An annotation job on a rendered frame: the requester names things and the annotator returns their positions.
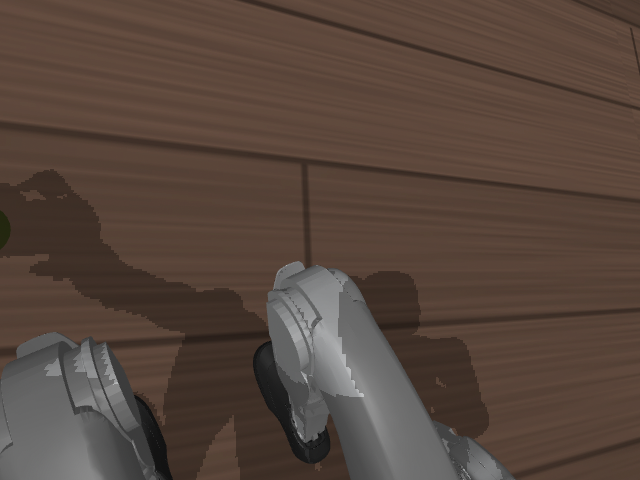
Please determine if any right robot foot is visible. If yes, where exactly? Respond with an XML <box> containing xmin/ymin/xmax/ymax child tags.
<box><xmin>253</xmin><ymin>341</ymin><xmax>330</xmax><ymax>464</ymax></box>

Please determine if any left robot foot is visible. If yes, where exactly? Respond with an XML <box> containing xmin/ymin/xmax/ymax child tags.
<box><xmin>134</xmin><ymin>395</ymin><xmax>173</xmax><ymax>480</ymax></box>

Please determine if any can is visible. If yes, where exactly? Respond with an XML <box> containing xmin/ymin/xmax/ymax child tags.
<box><xmin>0</xmin><ymin>210</ymin><xmax>11</xmax><ymax>250</ymax></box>

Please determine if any right robot hand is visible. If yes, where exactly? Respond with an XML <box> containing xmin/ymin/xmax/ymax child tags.
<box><xmin>432</xmin><ymin>420</ymin><xmax>516</xmax><ymax>480</ymax></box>

